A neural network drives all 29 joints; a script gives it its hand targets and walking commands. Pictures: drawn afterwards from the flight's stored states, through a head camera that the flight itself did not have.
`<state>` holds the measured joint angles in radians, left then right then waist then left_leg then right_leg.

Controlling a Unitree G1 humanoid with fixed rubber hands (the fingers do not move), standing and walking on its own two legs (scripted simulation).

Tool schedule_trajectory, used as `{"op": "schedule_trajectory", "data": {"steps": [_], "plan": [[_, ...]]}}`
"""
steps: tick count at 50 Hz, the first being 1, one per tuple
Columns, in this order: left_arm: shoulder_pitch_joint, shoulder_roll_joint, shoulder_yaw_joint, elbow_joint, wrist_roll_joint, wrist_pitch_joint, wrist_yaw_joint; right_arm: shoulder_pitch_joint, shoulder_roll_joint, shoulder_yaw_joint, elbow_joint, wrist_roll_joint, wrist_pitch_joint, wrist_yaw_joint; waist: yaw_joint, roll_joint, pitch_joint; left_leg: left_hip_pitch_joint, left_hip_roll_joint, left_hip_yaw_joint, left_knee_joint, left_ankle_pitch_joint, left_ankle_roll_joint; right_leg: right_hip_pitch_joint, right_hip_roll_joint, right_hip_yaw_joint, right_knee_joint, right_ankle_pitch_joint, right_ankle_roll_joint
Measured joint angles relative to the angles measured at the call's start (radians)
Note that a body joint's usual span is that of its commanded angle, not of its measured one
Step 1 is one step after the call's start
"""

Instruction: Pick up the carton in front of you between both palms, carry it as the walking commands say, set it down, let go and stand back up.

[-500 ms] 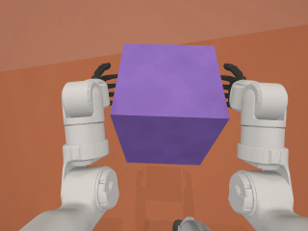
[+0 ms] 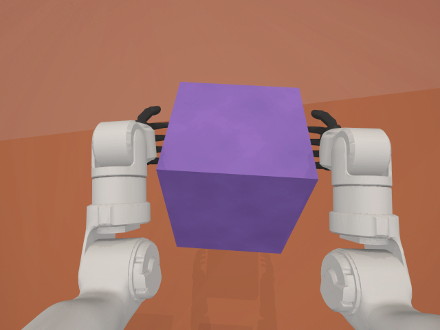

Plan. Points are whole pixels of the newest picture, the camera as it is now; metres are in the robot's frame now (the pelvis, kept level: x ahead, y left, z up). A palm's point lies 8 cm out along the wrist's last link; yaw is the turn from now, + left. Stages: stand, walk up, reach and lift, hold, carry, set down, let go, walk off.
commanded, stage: carry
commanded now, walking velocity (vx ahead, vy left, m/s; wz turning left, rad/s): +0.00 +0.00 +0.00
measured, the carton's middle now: (233, 173) +0.39 -0.01 +0.07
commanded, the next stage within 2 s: none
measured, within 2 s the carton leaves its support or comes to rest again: neither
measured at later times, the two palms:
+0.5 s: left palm (151, 53) +0.59 +0.14 +0.21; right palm (301, 39) +0.61 -0.15 +0.22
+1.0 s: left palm (161, 56) +0.64 +0.14 +0.18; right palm (297, 54) +0.64 -0.16 +0.17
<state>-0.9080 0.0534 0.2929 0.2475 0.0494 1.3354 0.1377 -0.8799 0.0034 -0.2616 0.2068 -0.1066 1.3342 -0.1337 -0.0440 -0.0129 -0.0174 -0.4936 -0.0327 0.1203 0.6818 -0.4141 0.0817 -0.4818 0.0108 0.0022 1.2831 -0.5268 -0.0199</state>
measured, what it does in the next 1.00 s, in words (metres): climbs: right foot, then left foot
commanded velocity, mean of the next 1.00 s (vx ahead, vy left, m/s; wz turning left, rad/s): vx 0.00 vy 0.00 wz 0.00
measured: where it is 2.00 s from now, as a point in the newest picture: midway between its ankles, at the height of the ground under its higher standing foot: outside the picture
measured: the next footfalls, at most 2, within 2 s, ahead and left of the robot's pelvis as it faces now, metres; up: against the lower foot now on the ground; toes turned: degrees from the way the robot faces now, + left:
right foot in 0.22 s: +0.29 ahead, -0.11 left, +0.02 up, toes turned -5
left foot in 0.50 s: +0.29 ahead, +0.09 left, +0.03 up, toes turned +4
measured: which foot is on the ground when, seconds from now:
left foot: down 0.00-0.24, up 0.26-0.48, down 0.50-1.00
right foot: up 0.00-0.20, down 0.22-1.00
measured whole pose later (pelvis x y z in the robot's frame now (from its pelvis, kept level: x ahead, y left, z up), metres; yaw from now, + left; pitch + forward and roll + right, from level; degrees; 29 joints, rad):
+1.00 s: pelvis +0.29 +0.00 +0.04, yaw +0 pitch +0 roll +0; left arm -0.72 0.02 0.19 0.30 0.06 1.26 0.12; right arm -0.71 -0.02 -0.19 0.28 -0.06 1.27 -0.12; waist -0.02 0.00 -0.07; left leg -0.21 -0.02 0.07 0.59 -0.55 0.06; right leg -0.20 0.00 -0.08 0.56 -0.52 0.00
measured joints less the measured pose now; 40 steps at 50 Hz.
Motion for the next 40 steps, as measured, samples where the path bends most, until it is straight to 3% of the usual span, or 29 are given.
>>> {"op": "schedule_trajectory", "data": {"steps": [3,6,8,11,14,16,20,23,26,32,37,40], "plan": [[-0.005,-0.016,0.004,-0.031,0.021,0.019,-0.001,0.023,-0.016,0.012,-0.041,0.046,0.014,-0.016,-0.042,0.017,0.033,0.087,0.012,-0.012,-0.086,-0.004,0.003,-0.141,0.002,-0.018,-0.025,0.007,-0.007],[-0.012,-0.028,0.021,-0.099,0.033,0.032,-0.002,0.01,-0.022,0.009,-0.089,0.074,0.018,-0.031,-0.067,0.026,0.063,0.16,0.024,-0.016,-0.139,-0.024,-0.002,-0.208,-0.004,-0.037,-0.237,0.03,-0.002],[-0.021,-0.035,0.032,-0.14,0.039,0.033,-0.002,-0.01,-0.024,0.0,-0.114,0.08,0.017,-0.036,-0.067,0.03,0.071,0.198,0.032,-0.017,-0.144,-0.055,-0.013,-0.2,0.0,-0.052,-0.421,0.101,0.0],[-0.038,-0.046,0.035,-0.153,0.051,0.023,-0.005,-0.039,-0.036,-0.015,-0.116,0.081,0.012,-0.032,-0.042,0.04,0.06,0.236,0.05,-0.019,-0.069,-0.147,-0.036,-0.106,0.015,-0.102,-0.656,0.303,-0.022],[-0.052,-0.061,0.014,-0.116,0.073,-0.005,-0.001,-0.061,-0.061,-0.026,-0.077,0.083,0.001,-0.012,0.002,0.057,0.058,0.171,0.056,-0.082,0.159,-0.208,-0.068,-0.07,0.031,-0.116,-0.614,0.173,-0.027],[-0.033,-0.063,0.011,-0.102,0.066,-0.004,-0.014,-0.063,-0.062,-0.03,-0.046,0.077,0.004,0.002,0.025,0.044,0.058,0.121,0.035,-0.113,0.242,-0.256,-0.081,-0.038,0.024,-0.115,-0.635,0.182,-0.036],[0.017,-0.053,0.004,-0.138,0.042,0.028,-0.011,-0.06,-0.041,-0.023,-0.04,0.053,0.03,0.005,0.062,0.001,0.066,0.084,0.014,-0.106,0.116,-0.243,-0.09,0.048,0.001,-0.1,-0.729,0.186,-0.034],[0.029,-0.046,0.002,-0.186,0.021,0.038,-0.002,-0.059,-0.026,-0.026,-0.081,0.041,0.038,0.005,0.082,-0.011,0.078,0.09,0.011,-0.09,-0.022,-0.123,-0.083,0.093,-0.007,-0.098,-0.746,0.168,-0.028],[0.025,-0.038,-0.001,-0.189,0.01,0.032,0.0,-0.048,-0.01,-0.035,-0.108,0.028,0.034,0.007,0.087,-0.012,0.063,0.137,0.019,-0.076,-0.124,0.04,-0.059,0.123,-0.003,-0.103,-0.709,0.116,-0.02],[0.02,-0.02,-0.02,-0.035,0.008,0.016,-0.003,-0.011,-0.004,-0.033,-0.006,-0.002,0.021,0.022,0.079,-0.016,-0.028,0.188,0.017,-0.071,-0.073,-0.076,-0.039,0.19,-0.005,-0.096,-0.7,0.049,0.0],[0.054,-0.034,-0.037,0.131,0.044,-0.027,-0.02,0.051,-0.009,-0.019,0.134,-0.016,-0.016,0.04,0.062,0.004,-0.097,0.234,0.014,-0.065,-0.066,-0.118,-0.031,0.238,-0.008,-0.091,-0.703,0.015,0.013],[0.101,-0.04,-0.054,0.172,0.051,-0.054,-0.027,0.103,-0.009,0.009,0.169,-0.01,-0.041,0.043,0.049,0.01,-0.11,0.26,0.012,-0.061,-0.072,-0.132,-0.028,0.262,-0.011,-0.087,-0.707,0.002,0.019]]}}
